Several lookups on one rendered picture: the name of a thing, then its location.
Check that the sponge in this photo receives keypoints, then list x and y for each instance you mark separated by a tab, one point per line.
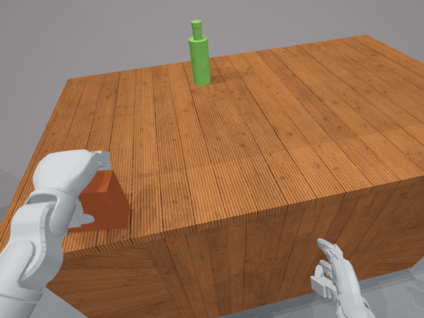
105	200

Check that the table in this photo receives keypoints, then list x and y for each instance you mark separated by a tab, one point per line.
230	184

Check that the robot right forearm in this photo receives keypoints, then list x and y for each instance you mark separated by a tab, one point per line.
351	305

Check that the robot left hand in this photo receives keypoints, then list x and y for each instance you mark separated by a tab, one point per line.
71	171

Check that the robot right hand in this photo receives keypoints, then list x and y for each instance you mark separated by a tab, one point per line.
342	277

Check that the robot left forearm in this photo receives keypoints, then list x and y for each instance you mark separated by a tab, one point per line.
33	254

